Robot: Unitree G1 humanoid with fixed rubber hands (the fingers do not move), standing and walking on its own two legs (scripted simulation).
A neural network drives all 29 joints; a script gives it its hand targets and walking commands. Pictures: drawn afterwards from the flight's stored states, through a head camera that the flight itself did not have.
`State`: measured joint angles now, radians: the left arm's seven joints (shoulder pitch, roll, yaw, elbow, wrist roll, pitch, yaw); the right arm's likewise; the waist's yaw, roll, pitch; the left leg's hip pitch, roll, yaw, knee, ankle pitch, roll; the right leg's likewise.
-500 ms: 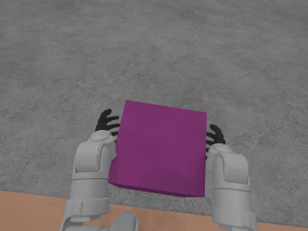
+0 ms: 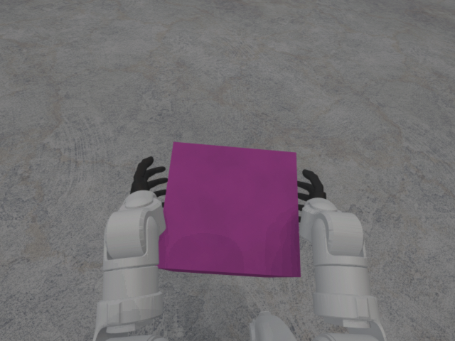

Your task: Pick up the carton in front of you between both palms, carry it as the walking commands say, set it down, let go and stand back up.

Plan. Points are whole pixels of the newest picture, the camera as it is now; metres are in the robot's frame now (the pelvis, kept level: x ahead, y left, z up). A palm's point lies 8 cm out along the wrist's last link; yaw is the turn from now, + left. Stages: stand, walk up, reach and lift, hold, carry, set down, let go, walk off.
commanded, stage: carry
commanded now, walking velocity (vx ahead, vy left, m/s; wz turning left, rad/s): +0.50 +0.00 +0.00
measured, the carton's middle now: (226, 219) +0.36 -0.02 -0.03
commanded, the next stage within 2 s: none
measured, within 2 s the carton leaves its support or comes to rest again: neither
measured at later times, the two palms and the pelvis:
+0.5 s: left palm (132, 115) +0.67 +0.21 -0.04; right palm (238, 116) +0.70 -0.08 -0.06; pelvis +0.35 +0.02 -0.11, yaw +2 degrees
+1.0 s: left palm (138, 34) +0.99 +0.22 +0.02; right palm (228, 44) +0.97 -0.06 +0.01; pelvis +0.67 +0.09 -0.08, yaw -1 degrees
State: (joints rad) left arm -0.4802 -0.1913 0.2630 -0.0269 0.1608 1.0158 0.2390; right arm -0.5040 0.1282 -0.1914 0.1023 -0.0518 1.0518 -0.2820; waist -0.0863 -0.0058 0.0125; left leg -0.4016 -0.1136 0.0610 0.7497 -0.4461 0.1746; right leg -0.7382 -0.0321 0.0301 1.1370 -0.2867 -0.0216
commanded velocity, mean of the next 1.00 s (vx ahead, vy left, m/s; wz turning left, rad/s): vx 0.50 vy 0.00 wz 0.00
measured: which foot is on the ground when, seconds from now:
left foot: down 0.00-0.28, up 0.30-0.66, down 0.68-1.00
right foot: up 0.00-0.24, down 0.26-0.70, up 0.72-1.00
